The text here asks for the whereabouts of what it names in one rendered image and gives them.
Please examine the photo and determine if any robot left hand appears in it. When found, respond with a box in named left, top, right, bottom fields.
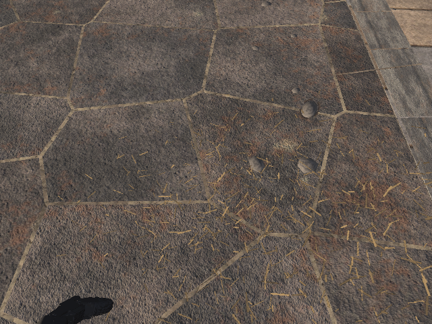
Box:
left=36, top=296, right=113, bottom=324

